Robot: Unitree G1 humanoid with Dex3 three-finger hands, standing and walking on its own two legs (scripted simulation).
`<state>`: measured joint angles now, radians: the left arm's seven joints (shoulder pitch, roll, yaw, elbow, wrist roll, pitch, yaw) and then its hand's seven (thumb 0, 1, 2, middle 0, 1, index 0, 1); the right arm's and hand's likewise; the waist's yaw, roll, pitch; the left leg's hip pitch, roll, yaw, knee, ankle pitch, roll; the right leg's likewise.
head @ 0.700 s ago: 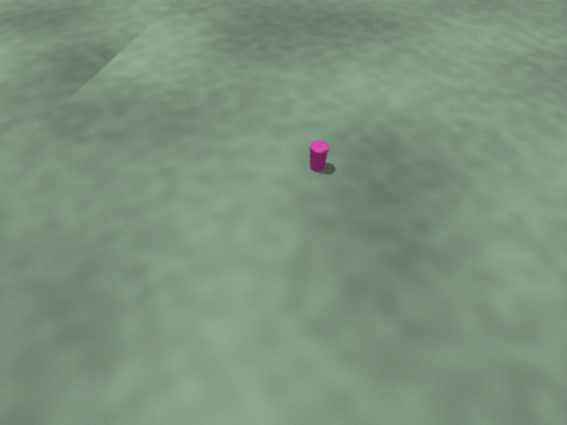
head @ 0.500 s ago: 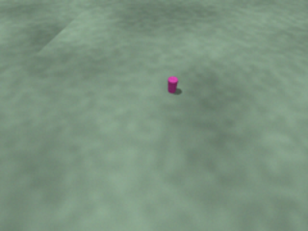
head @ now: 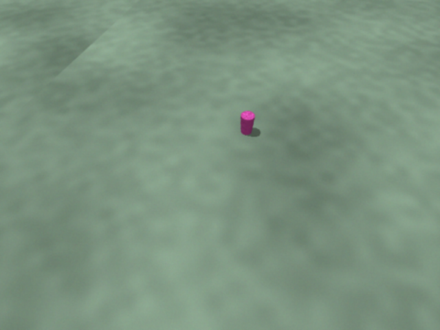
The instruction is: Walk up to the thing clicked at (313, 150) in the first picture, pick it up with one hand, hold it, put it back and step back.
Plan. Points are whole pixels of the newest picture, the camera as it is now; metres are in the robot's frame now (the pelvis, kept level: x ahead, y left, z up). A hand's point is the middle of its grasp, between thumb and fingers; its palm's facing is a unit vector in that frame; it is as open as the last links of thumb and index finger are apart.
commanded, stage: stand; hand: left
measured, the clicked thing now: (247, 123) +1.40 -0.17 -0.71
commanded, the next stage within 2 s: walk up in 0.42 s
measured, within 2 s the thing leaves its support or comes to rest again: neither
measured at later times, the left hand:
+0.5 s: hand out of the picture +0.08 +0.25 -0.15, palm faces -0.06 -0.94 -0.33, open 7.4 cm
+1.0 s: hand (151, 293) +0.21 +0.16 -0.15, palm faces -0.17 -0.92 -0.34, open 7.4 cm
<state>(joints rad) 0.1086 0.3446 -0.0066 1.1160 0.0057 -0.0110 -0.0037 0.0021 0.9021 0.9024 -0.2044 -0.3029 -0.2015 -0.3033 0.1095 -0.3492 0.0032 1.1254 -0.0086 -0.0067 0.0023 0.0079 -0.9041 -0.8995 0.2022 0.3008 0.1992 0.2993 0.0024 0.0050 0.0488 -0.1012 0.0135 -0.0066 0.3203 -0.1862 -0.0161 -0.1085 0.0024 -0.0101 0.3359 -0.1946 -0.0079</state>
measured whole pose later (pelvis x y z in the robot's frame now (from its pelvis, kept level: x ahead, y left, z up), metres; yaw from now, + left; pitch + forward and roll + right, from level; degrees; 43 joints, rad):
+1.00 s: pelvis +0.15 -0.10 -0.01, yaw -12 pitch -2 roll -1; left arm 0.36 0.39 0.06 0.91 0.01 -0.05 -0.07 0.00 0.90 0.90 -0.21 -0.30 -0.20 -0.30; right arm 0.22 -0.43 -0.07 0.91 -0.03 -0.04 0.09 0.01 -0.91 -0.90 0.20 0.30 0.20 0.30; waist 0.05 0.04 0.05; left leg -0.48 0.10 0.03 0.79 -0.30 0.01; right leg -0.14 0.03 -0.03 0.48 -0.30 -0.04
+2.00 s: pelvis +0.59 -0.19 -0.03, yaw -18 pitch -2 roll -1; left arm 0.36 0.44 0.04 0.90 0.00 -0.05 -0.03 0.01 0.90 0.90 -0.21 -0.30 -0.20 -0.30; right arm 0.25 -0.42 -0.08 0.84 -0.02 -0.08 0.07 0.01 -0.90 -0.90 0.20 0.30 0.20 0.30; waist 0.02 -0.03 0.08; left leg -0.40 0.05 0.08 0.66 -0.23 0.03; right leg -0.28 -0.02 0.03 0.98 -0.47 -0.03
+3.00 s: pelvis +0.90 -0.25 -0.02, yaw -18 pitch -3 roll +0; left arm 0.25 0.42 0.04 0.91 -0.01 -0.02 -0.01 0.00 0.90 0.90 -0.20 -0.30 -0.20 -0.30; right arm 0.27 -0.40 -0.02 0.87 -0.01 -0.06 0.01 0.01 -0.90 -0.90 0.20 0.30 0.20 0.30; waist 0.00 -0.05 0.12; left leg -0.29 0.04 0.09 0.62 -0.28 0.03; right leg -0.46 -0.05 -0.02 0.87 -0.36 -0.02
